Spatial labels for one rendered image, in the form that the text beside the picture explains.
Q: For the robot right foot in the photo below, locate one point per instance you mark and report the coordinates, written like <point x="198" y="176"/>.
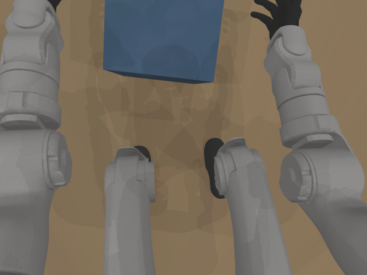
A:
<point x="210" y="151"/>

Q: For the carton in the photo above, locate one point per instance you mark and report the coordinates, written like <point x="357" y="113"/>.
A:
<point x="169" y="40"/>

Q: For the robot left upper arm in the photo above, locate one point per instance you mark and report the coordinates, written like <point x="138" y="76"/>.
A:
<point x="33" y="164"/>

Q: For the right robot forearm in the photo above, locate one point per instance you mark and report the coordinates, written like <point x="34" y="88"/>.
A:
<point x="300" y="98"/>

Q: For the left robot shin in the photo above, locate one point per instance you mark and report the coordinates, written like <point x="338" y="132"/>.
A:
<point x="111" y="167"/>

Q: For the right robot hand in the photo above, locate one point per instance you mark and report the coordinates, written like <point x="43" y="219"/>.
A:
<point x="286" y="12"/>

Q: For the robot right upper arm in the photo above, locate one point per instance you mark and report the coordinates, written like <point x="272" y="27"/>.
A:
<point x="327" y="183"/>

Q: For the left robot hand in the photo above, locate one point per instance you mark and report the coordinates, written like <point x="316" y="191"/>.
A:
<point x="54" y="3"/>

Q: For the left robot forearm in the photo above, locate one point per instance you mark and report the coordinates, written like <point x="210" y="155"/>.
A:
<point x="30" y="67"/>

